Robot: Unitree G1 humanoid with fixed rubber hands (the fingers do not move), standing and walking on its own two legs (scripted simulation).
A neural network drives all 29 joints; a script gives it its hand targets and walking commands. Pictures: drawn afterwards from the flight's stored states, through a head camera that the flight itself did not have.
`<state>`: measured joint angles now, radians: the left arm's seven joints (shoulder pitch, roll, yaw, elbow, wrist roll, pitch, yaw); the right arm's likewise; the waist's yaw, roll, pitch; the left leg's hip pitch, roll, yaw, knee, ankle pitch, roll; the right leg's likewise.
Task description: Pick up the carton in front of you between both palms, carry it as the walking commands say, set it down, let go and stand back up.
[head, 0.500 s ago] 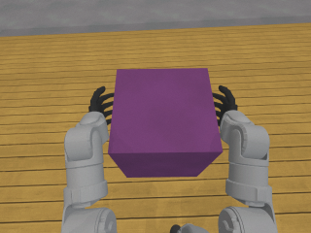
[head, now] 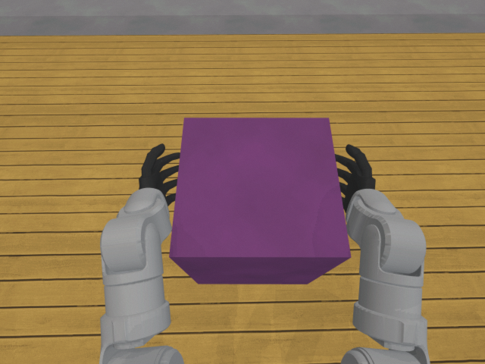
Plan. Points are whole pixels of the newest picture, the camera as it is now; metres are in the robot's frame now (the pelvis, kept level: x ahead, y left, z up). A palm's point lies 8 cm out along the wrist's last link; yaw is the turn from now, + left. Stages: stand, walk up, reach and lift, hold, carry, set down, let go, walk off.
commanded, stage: carry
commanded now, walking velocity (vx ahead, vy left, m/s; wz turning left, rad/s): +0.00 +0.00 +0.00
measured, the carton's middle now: (254, 212) +0.34 +0.00 +0.03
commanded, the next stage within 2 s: none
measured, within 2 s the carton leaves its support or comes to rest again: neither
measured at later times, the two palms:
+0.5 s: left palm (143, 169) +0.38 +0.17 +0.10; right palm (339, 170) +0.38 -0.13 +0.10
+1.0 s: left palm (143, 171) +0.38 +0.18 +0.09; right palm (334, 167) +0.39 -0.12 +0.09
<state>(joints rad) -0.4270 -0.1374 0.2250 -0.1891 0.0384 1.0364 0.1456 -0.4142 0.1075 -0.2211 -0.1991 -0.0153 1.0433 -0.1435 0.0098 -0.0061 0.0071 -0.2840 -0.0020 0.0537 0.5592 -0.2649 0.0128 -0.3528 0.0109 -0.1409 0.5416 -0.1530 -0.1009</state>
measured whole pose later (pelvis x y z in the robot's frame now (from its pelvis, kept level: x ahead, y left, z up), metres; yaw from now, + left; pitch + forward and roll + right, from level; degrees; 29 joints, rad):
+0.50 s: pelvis +0.05 +0.02 +0.00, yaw +0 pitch +6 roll -1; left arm -0.45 -0.12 0.25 -0.08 0.04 1.06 0.15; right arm -0.45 0.13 -0.25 -0.09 -0.05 1.06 -0.14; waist 0.01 0.01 -0.06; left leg -0.23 0.00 0.10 0.60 -0.27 0.03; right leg -0.24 -0.01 -0.13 0.45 -0.20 -0.04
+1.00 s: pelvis +0.05 +0.01 -0.01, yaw +2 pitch +5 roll -1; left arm -0.46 -0.12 0.25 -0.07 0.05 1.06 0.15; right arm -0.47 0.12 -0.25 -0.07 -0.05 1.07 -0.15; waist 0.01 0.01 -0.05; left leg -0.19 0.00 0.09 0.58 -0.37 0.04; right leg -0.35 -0.01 -0.14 0.55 -0.19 -0.05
